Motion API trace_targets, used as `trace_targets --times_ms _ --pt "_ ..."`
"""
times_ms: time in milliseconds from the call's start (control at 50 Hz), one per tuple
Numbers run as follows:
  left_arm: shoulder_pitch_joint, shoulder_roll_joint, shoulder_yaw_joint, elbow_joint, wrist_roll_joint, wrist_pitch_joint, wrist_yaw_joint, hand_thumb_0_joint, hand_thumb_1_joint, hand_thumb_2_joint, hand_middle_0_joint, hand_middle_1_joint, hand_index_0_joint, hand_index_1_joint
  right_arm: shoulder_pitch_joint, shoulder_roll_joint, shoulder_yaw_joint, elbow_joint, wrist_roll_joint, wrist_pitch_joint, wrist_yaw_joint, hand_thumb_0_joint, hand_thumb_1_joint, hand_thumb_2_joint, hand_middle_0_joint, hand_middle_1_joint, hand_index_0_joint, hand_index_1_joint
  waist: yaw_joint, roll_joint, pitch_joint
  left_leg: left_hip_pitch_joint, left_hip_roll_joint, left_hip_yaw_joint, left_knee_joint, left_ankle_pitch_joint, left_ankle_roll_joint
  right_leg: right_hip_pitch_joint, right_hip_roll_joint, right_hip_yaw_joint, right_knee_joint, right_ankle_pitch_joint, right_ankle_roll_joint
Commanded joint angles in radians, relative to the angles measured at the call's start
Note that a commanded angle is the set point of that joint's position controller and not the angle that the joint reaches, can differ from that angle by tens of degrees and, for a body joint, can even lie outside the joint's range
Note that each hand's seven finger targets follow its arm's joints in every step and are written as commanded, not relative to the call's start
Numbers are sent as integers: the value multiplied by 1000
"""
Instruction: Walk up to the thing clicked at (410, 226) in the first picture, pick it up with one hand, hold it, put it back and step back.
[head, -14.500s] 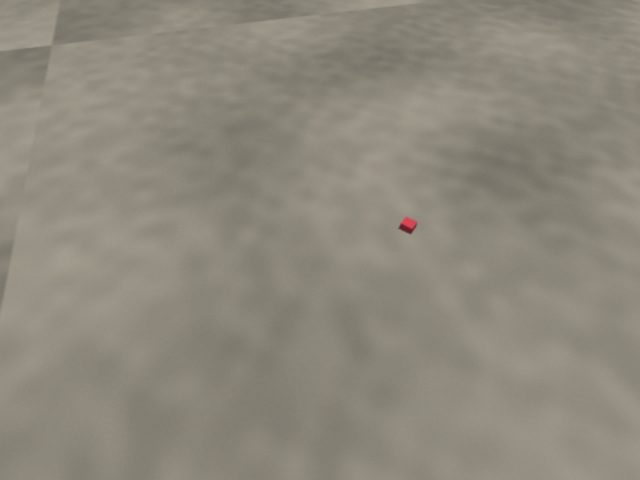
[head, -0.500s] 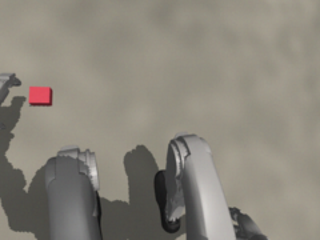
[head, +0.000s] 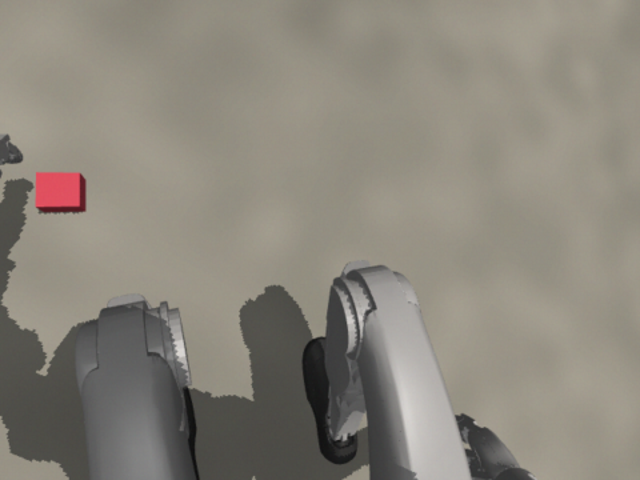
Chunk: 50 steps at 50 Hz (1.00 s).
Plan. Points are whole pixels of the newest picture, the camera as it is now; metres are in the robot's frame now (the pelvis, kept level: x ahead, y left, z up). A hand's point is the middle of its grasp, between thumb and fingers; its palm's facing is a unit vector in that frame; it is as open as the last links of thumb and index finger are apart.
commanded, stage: rise first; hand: left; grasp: from above
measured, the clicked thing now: (61, 192) +0.48 +0.29 -0.30
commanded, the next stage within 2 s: approach in 1.30 s
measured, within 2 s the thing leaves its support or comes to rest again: neither
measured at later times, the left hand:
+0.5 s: hand out of the picture +0.44 +0.34 -0.18, palm faces -0.46 -0.05 -0.89, open 12.2 cm
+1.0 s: hand out of the picture +0.44 +0.34 -0.17, palm faces -0.46 -0.05 -0.89, open 12.4 cm
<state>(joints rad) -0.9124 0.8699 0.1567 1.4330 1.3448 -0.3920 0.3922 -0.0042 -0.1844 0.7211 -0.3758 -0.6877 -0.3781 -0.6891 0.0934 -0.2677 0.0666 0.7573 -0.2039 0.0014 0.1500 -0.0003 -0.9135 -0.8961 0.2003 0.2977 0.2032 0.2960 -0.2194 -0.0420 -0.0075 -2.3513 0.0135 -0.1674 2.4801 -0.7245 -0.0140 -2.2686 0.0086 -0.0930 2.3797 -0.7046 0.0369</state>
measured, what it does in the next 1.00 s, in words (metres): stands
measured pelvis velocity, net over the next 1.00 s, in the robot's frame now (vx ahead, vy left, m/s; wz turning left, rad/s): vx -0.01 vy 0.00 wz -0.02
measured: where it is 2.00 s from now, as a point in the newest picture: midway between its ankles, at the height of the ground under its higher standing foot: (259, 442)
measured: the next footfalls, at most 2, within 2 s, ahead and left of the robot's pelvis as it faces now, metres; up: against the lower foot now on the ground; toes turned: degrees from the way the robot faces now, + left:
none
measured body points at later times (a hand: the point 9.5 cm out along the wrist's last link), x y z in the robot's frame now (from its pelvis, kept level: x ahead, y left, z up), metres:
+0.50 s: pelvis +0.00 +0.00 +0.00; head +0.25 +0.10 +0.36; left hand +0.46 +0.34 -0.13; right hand +0.06 -0.27 -0.10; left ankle +0.06 +0.13 -0.28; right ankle +0.09 -0.12 -0.28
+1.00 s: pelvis -0.01 +0.00 +0.00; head +0.23 +0.10 +0.37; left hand +0.46 +0.34 -0.12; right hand +0.06 -0.27 -0.09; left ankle +0.06 +0.13 -0.28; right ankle +0.09 -0.12 -0.28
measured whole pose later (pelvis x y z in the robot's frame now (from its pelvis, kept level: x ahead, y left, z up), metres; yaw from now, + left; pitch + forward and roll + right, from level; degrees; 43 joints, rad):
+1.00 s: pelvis -0.01 +0.00 +0.00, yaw -1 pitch +32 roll -11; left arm -0.95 0.90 0.12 1.47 1.37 -0.39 0.40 0.00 -0.23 0.76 -0.35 -0.74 -0.35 -0.74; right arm 0.12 -0.27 0.11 0.73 -0.19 -0.01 0.15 0.00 -0.91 -0.90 0.20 0.30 0.20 0.30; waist -0.25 -0.05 -0.01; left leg -2.36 0.01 -0.18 2.48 -0.70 0.00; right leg -2.26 0.01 -0.10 2.36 -0.68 0.05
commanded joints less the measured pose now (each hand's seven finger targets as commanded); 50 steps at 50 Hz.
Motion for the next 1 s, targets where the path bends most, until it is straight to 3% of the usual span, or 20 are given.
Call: trace_targets --times_ms 0,100,200,220,280,360,440,620,660,740,820,860,980 --pt "-257 284 40 -116 -14 -12 37 0 -187 717 -368 -693 -371 -689 196 -264 -80 1 2 5 -14 0 -906 -901 200 300 200 300 9 322 -682 549 -21 98 -244 263 45 310 36 -75 -231 254 -63" --pt "-294 284 30 -103 1 -22 55 0 -172 706 -373 -698 -380 -691 196 -271 -75 -4 1 3 -11 0 -906 -901 200 300 200 300 -10 352 -675 566 -17 90 -241 266 39 280 37 -85 -213 250 -66" --pt "-320 294 33 -98 16 -17 79 0 -194 726 -362 -709 -366 -704 201 -269 -66 -2 -3 -3 -14 0 -906 -901 200 300 200 300 -15 363 -661 540 -21 95 -252 229 40 286 38 -84 -225 229 -65" --pt "-309 293 27 -78 20 -11 83 0 -192 720 -360 -722 -367 -714 194 -270 -66 -2 0 -4 -16 0 -908 -902 200 300 200 300 -5 358 -664 548 -19 98 -248 232 40 278 39 -82 -225 229 -66" --pt "-327 290 19 -56 22 3 89 0 -202 729 -352 -736 -360 -728 200 -273 -59 -4 -1 -12 -14 0 -910 -902 200 300 200 300 -25 359 -654 551 -18 88 -251 237 39 266 38 -89 -214 234 -66" --pt "-326 303 17 -25 18 22 86 0 -189 719 -351 -737 -362 -725 204 -277 -52 -10 0 -18 -15 0 -907 -901 200 300 200 300 -33 354 -640 529 -19 92 -247 227 41 273 36 -87 -216 232 -64" --pt "-318 331 26 -73 11 32 69 0 -214 738 -340 -749 -348 -740 210 -274 -49 -16 2 -20 -16 0 -909 -902 200 300 200 300 -14 371 -683 541 -21 99 -246 243 42 310 36 -78 -220 249 -65" --pt "-302 301 6 -68 -22 28 25 0 -224 750 -342 -737 -345 -734 222 -274 -44 -21 11 -18 -13 0 -908 -901 200 300 200 300 -28 352 -636 529 -18 92 -247 240 40 302 35 -83 -227 246 -64" --pt "-300 330 24 -87 -18 17 23 0 -232 756 -337 -740 -340 -737 224 -280 -41 -28 8 -15 -12 0 -908 -901 200 300 200 300 -28 366 -646 525 -19 89 -250 240 38 313 36 -86 -225 244 -65" --pt "-307 329 28 -147 -13 -1 22 0 -226 753 -347 -730 -348 -729 228 -278 -41 -29 11 -9 -10 0 -908 -901 200 300 200 300 -12 412 -700 591 -16 83 -259 283 31 313 37 -90 -214 269 -68" --pt "-306 283 1 -104 -7 -5 31 0 -240 760 -337 -744 -338 -744 224 -279 -46 -28 15 -9 -7 0 -909 -902 200 300 200 300 -34 400 -644 580 -13 72 -269 247 28 263 38 -100 -214 240 -71" --pt "-313 304 11 -103 2 -4 40 0 -241 768 -338 -734 -336 -736 221 -279 -42 -29 18 -8 -10 0 -906 -901 200 300 200 300 -26 395 -653 564 -16 81 -264 242 32 274 39 -96 -223 240 -69" --pt "-330 289 -4 -67 13 6 56 0 -242 764 -327 -760 -331 -757 218 -277 -41 -30 20 -17 -13 0 -907 -901 200 300 200 300 -36 383 -624 543 -17 83 -277 209 35 262 39 -95 -231 219 -69"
